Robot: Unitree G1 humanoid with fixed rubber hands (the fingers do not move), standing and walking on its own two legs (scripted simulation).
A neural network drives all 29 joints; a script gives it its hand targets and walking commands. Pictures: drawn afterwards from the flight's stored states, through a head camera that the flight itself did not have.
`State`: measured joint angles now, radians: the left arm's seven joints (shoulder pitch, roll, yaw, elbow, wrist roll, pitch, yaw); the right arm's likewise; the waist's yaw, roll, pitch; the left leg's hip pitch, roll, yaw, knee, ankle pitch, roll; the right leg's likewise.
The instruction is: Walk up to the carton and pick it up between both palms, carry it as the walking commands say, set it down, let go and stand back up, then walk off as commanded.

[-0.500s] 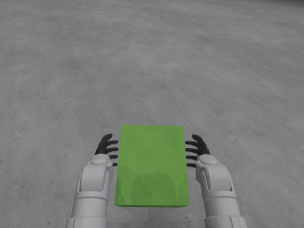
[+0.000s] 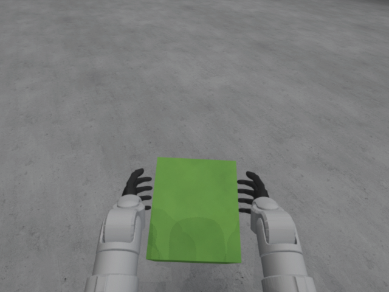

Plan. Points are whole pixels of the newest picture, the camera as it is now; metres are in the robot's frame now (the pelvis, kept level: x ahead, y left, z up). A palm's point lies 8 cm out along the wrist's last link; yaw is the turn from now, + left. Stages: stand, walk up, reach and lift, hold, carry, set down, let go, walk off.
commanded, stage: carry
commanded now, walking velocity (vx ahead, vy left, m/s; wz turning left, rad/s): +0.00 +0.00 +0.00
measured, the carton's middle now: (193, 213) +0.34 +0.00 -0.04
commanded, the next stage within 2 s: hold in 0.16 s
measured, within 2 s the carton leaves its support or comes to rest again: neither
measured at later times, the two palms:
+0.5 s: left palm (132, 220) +0.26 +0.12 +0.06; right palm (266, 208) +0.29 -0.15 +0.06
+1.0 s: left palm (140, 213) +0.28 +0.11 +0.05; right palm (268, 205) +0.30 -0.16 +0.04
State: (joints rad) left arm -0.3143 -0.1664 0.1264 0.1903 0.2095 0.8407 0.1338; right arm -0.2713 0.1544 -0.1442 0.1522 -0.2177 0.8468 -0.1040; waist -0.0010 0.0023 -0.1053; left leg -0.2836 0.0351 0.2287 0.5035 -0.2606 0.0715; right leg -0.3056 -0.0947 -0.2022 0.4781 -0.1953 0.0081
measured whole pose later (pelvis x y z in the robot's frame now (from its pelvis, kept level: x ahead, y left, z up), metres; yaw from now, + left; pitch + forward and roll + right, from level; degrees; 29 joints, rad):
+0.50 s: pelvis -0.03 -0.03 +0.00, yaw +16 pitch -11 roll +0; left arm -0.40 -0.19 0.17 0.41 0.25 0.69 0.06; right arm -0.33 0.17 -0.36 0.27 -0.27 0.74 -0.03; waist -0.12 -0.04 0.08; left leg -0.09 -0.07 -0.02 0.47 -0.18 0.06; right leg -0.04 -0.02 0.05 0.47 -0.24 0.02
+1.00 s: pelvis -0.01 -0.04 +0.00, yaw +15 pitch -8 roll -1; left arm -0.44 -0.21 0.28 0.52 0.36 0.62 -0.01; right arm -0.37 0.18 -0.35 0.38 -0.35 0.71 -0.05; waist -0.14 0.00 0.06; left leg -0.12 -0.04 -0.04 0.45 -0.18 0.04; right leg -0.06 0.02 0.04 0.43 -0.22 0.01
